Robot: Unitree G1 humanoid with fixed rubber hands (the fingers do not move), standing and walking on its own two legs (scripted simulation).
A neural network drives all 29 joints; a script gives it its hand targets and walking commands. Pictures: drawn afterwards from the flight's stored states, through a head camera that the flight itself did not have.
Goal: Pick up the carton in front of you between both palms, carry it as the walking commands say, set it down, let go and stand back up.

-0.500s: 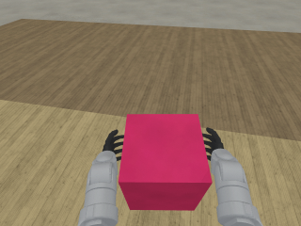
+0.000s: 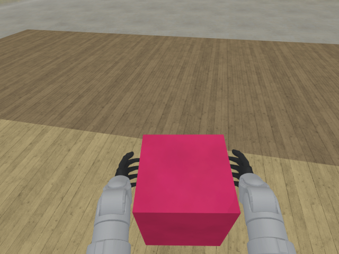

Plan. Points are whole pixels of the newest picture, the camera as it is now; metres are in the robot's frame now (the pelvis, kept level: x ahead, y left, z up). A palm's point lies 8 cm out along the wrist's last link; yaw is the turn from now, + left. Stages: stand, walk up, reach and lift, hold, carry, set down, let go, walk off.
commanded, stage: reach and lift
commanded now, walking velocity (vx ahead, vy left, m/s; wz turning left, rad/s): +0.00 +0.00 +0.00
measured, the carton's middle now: (182, 192) +0.30 +0.00 -0.04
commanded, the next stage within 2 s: hold in 0.10 s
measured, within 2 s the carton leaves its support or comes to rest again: neither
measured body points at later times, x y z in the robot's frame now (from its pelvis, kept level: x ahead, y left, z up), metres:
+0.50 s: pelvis -0.01 +0.00 +0.00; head -0.06 +0.00 +0.45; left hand +0.28 +0.15 +0.04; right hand +0.29 -0.15 +0.04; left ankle +0.02 +0.13 -0.74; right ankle +0.01 -0.12 -0.74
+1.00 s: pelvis -0.01 +0.00 +0.00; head -0.05 +0.00 +0.45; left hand +0.29 +0.15 +0.04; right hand +0.29 -0.15 +0.04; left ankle +0.02 +0.13 -0.74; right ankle +0.01 -0.12 -0.74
